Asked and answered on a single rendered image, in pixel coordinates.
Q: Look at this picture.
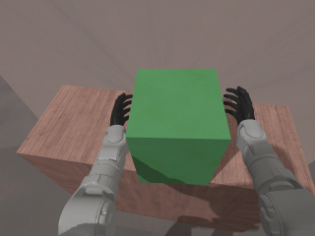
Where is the right robot hand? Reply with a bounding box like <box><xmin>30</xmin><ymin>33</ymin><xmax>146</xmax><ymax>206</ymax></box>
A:
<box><xmin>223</xmin><ymin>86</ymin><xmax>255</xmax><ymax>126</ymax></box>

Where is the left robot hand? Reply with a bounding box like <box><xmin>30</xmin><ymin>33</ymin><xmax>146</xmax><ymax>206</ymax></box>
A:
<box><xmin>109</xmin><ymin>92</ymin><xmax>133</xmax><ymax>126</ymax></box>

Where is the robot right upper arm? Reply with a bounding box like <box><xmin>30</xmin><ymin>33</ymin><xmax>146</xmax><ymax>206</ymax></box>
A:
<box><xmin>258</xmin><ymin>189</ymin><xmax>315</xmax><ymax>236</ymax></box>

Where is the robot left forearm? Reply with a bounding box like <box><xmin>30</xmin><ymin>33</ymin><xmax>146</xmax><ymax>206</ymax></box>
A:
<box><xmin>58</xmin><ymin>125</ymin><xmax>130</xmax><ymax>233</ymax></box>

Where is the robot left upper arm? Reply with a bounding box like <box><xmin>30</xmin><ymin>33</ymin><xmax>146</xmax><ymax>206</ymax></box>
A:
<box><xmin>58</xmin><ymin>196</ymin><xmax>116</xmax><ymax>236</ymax></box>

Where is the robot right forearm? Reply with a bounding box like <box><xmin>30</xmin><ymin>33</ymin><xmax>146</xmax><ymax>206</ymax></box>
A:
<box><xmin>236</xmin><ymin>119</ymin><xmax>315</xmax><ymax>200</ymax></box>

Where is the carton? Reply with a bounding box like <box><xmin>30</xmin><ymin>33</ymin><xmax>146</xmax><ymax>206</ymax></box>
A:
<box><xmin>125</xmin><ymin>69</ymin><xmax>231</xmax><ymax>185</ymax></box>

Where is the pedestal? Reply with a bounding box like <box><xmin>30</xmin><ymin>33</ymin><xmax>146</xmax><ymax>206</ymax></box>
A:
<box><xmin>17</xmin><ymin>85</ymin><xmax>315</xmax><ymax>233</ymax></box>

